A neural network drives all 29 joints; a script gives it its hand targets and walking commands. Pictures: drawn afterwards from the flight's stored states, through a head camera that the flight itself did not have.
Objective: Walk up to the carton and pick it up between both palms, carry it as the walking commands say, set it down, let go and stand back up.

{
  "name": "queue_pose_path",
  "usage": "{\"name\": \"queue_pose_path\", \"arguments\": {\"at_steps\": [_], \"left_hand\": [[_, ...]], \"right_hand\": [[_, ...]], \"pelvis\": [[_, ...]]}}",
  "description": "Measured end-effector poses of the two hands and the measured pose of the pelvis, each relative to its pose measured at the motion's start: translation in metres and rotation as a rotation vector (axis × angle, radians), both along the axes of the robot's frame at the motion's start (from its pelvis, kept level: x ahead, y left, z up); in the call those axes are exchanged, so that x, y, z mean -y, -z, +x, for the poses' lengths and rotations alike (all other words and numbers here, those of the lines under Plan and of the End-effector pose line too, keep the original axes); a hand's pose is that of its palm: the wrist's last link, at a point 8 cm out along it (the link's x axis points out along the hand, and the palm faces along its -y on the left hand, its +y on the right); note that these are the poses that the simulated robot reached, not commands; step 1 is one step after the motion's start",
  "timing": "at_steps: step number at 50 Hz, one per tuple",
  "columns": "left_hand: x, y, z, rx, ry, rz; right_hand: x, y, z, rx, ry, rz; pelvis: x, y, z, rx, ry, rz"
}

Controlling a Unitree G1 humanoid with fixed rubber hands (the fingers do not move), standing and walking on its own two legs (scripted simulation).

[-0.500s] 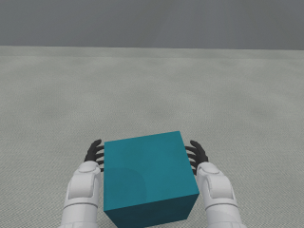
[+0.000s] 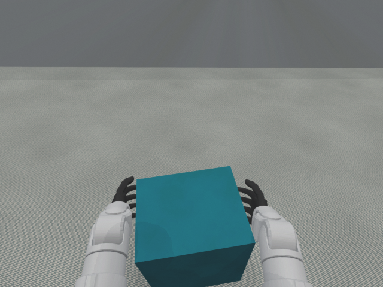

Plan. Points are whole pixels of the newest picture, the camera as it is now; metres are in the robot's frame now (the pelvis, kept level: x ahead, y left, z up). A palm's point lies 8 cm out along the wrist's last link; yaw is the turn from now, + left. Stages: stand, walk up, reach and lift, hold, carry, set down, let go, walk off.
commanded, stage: reach and lift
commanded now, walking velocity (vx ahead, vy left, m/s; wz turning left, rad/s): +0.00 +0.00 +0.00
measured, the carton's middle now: (192, 233) +0.27 +0.01 -0.02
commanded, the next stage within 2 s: hold in 1.16 s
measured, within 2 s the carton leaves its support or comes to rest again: neither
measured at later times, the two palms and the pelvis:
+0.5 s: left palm (124, 207) +0.29 +0.16 +0.03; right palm (262, 218) +0.28 -0.14 +0.04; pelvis +0.01 +0.01 +0.00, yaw -1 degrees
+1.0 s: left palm (121, 213) +0.27 +0.16 +0.03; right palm (262, 222) +0.27 -0.14 +0.04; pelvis +0.00 +0.01 +0.00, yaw +0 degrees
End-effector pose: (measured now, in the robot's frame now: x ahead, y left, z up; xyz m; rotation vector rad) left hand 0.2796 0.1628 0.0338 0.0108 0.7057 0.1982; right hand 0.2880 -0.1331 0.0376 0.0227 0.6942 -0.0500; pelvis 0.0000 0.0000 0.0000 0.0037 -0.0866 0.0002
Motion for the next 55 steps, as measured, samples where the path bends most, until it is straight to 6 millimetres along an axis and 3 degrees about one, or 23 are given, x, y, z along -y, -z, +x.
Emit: {"name": "queue_pose_path", "arguments": {"at_steps": [19, 55], "left_hand": [[0.007, 0.001, 0.01, 0.002, 0.067, 0.01], [0.003, 0.001, -0.009, 0.007, 0.06, 0.005]], "right_hand": [[0.007, 0.002, -0.008, 0.003, 0.054, -0.006], [0.003, -0.001, -0.023, 0.011, 0.047, -0.014]], "pelvis": [[-0.009, -0.002, 0.009, -0.002, 0.01, -0.001], [-0.01, 0.001, -0.005, 0.024, 0.008, -0.006]]}}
